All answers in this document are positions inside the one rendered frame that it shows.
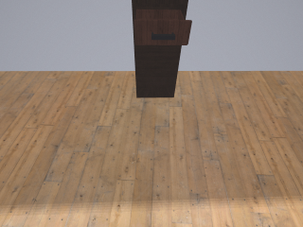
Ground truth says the drawer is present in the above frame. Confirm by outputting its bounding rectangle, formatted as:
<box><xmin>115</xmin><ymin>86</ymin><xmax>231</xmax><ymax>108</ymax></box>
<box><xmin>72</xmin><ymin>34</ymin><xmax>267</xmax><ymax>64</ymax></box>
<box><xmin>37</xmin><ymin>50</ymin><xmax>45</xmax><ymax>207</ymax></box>
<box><xmin>134</xmin><ymin>9</ymin><xmax>192</xmax><ymax>45</ymax></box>

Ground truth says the cabinet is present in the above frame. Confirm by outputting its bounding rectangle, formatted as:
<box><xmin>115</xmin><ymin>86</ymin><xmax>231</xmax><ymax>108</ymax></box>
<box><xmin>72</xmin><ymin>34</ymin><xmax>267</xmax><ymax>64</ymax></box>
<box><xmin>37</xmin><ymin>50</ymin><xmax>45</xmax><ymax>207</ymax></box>
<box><xmin>132</xmin><ymin>0</ymin><xmax>188</xmax><ymax>98</ymax></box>

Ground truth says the handle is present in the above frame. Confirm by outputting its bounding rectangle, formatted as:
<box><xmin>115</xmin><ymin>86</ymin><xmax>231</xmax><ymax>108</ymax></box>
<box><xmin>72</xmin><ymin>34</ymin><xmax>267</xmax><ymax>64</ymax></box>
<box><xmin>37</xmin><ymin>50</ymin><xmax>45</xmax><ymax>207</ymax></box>
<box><xmin>151</xmin><ymin>32</ymin><xmax>176</xmax><ymax>41</ymax></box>

